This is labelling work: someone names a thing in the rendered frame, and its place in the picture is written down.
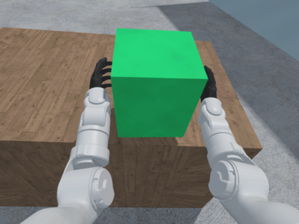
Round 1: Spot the robot right forearm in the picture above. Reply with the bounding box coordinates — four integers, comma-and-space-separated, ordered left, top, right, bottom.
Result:
197, 98, 258, 169

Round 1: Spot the robot left hand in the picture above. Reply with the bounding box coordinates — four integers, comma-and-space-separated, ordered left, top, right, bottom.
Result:
89, 57, 112, 89

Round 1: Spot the robot right upper arm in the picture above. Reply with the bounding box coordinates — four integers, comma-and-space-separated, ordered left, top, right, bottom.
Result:
208, 159, 299, 224

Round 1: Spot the pedestal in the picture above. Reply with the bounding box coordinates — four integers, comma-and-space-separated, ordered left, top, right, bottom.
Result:
0, 27, 262, 208

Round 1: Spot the robot right hand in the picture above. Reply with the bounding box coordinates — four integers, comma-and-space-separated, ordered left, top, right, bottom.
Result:
200, 66, 217, 103

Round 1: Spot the robot left forearm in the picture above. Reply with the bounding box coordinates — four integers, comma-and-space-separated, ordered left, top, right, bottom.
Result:
57, 87, 111, 191

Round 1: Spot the carton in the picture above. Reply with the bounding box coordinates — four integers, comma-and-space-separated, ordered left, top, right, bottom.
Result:
111, 28, 208, 137

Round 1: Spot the robot left upper arm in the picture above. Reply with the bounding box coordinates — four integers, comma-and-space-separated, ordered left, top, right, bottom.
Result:
20, 167, 114, 224

